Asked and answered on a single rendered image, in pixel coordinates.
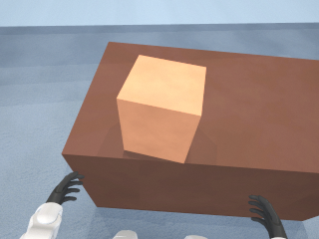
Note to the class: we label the left robot forearm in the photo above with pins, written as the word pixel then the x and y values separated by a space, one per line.
pixel 45 223

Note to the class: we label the carton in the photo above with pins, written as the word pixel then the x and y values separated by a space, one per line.
pixel 160 106

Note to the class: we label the left robot hand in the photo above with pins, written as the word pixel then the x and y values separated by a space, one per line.
pixel 58 194

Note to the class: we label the right robot hand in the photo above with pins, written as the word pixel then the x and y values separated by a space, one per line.
pixel 271 220

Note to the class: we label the pedestal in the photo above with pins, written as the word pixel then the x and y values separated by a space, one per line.
pixel 258 134

